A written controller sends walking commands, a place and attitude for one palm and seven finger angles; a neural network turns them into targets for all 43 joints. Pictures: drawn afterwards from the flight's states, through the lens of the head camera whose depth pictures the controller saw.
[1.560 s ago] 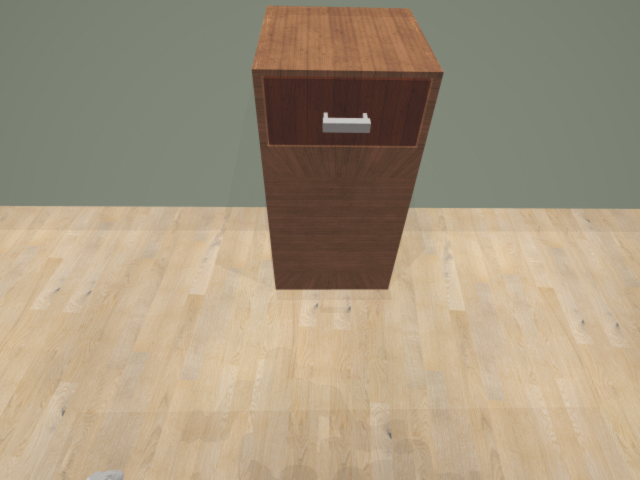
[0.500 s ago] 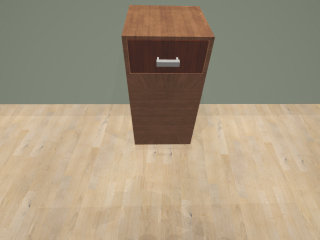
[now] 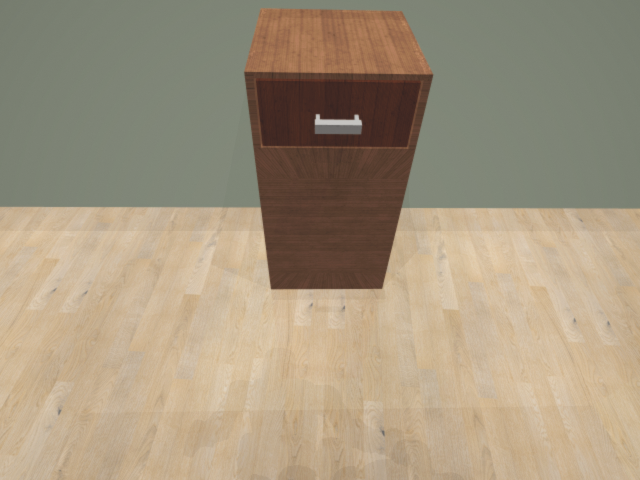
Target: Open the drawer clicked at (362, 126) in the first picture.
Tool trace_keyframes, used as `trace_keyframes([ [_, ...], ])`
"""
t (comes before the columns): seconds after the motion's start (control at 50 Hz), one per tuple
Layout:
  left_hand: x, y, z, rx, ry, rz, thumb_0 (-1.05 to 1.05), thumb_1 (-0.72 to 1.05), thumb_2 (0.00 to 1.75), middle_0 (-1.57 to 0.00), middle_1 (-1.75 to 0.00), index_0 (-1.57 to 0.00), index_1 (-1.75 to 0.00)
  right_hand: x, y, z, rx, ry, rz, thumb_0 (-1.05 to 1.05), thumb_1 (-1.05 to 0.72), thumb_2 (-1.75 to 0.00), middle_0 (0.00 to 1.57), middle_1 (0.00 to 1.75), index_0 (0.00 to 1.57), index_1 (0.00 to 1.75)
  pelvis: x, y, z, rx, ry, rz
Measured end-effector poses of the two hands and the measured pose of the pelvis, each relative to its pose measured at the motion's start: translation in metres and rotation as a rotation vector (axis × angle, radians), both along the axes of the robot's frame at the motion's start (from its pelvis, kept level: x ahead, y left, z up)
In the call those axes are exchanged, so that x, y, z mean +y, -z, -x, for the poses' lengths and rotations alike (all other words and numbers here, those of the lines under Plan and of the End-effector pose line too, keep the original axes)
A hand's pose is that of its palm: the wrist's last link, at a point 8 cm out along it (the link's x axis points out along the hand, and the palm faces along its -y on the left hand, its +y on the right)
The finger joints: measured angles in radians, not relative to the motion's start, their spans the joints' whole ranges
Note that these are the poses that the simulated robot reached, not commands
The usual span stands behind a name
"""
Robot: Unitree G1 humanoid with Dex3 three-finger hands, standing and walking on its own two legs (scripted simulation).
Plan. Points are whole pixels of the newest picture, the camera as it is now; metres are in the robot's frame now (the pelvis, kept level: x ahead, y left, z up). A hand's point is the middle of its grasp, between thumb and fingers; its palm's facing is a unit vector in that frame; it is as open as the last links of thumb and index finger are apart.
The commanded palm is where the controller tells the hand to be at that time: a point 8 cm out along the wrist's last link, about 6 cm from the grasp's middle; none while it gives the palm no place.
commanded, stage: walk to a spot facing it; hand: left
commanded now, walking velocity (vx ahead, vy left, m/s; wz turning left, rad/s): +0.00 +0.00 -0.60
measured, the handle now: (337, 122) +0.91 +0.01 -0.03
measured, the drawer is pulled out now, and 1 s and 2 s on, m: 0.00 0.00 0.00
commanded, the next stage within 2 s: none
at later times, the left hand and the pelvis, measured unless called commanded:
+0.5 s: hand out of the picture +0.04 +0.16 -0.17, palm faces -0.16 -0.96 -0.25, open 7.4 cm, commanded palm none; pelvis -0.02 -0.02 -0.01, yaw -13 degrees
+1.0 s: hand out of the picture +0.15 +0.21 -0.17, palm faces -0.43 -0.87 -0.23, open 7.4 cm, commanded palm none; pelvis -0.03 +0.04 +0.00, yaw -31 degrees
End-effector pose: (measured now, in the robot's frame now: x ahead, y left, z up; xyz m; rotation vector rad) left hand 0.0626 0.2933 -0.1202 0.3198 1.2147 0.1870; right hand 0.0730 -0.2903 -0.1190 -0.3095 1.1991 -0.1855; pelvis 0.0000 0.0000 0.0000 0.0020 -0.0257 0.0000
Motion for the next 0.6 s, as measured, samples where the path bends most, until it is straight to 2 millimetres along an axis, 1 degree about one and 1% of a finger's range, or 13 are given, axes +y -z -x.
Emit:
trace_keyframes([
  [0.1,-0.001,0.002,-0.002,0.009,0.005,-0.002,0.01,0.90,0.89,-0.20,-0.30,-0.20,-0.30,0.000,0.001,-0.001,-0.018,0.018,0.003,0.01,-0.90,-0.90,0.20,0.30,0.21,0.30,0.000,0.001,0.001,0.002,0.028,-0.001],
  [0.18,-0.011,0.009,0.000,0.038,0.026,0.012,0.01,0.90,0.89,-0.20,-0.30,-0.20,-0.30,0.007,0.007,0.007,-0.042,0.066,-0.015,0.01,-0.90,-0.90,0.20,0.30,0.20,0.30,-0.001,0.006,0.004,0.007,0.073,-0.007],
  [0.28,-0.034,0.022,0.002,0.067,0.068,0.042,0.01,0.90,0.89,-0.20,-0.30,-0.20,-0.30,0.015,0.024,0.032,-0.039,0.134,-0.066,0.00,-0.90,-0.90,0.20,0.30,0.20,0.30,-0.007,0.016,0.011,0.005,0.132,-0.032],
  [0.36,-0.057,0.028,0.005,0.066,0.095,0.054,0.01,0.90,0.89,-0.20,-0.30,-0.20,-0.30,0.012,0.046,0.055,-0.015,0.189,-0.110,0.00,-0.90,-0.90,0.20,0.30,0.21,0.30,-0.018,0.027,0.016,-0.005,0.174,-0.025],
  [0.38,-0.063,0.028,0.007,0.062,0.097,0.057,0.01,0.90,0.89,-0.20,-0.30,-0.20,-0.30,0.011,0.049,0.060,0.000,0.201,-0.116,0.01,-0.90,-0.90,0.20,0.30,0.21,0.30,-0.020,0.028,0.018,-0.002,0.175,-0.020],
  [0.42,-0.072,0.026,0.012,0.065,0.094,0.067,0.01,0.90,0.89,-0.20,-0.30,-0.20,-0.30,0.011,0.049,0.069,0.029,0.221,-0.124,0.01,-0.90,-0.90,0.20,0.30,0.21,0.30,-0.022,0.025,0.021,0.005,0.184,-0.019],
  [0.5,-0.084,0.020,0.019,0.098,0.111,0.088,0.01,0.90,0.89,-0.20,-0.30,-0.20,-0.30,0.011,0.038,0.081,0.030,0.261,-0.127,0.01,-0.91,-0.90,0.20,0.30,0.20,0.30,-0.023,0.014,0.024,0.023,0.223,-0.024],
  [0.54,-0.086,0.018,0.019,0.107,0.127,0.096,0.01,0.90,0.89,-0.20,-0.30,-0.20,-0.30,0.010,0.032,0.084,0.018,0.283,-0.121,0.01,-0.91,-0.90,0.20,0.30,0.20,0.30,-0.022,0.010,0.025,0.033,0.246,-0.029],
  [0.6,-0.083,0.017,0.013,0.111,0.155,0.101,0.01,0.90,0.89,-0.20,-0.30,-0.20,-0.30,0.011,0.024,0.088,-0.006,0.316,-0.105,0.01,-0.91,-0.90,0.20,0.30,0.20,0.30,-0.018,0.007,0.026,0.043,0.282,-0.032],
])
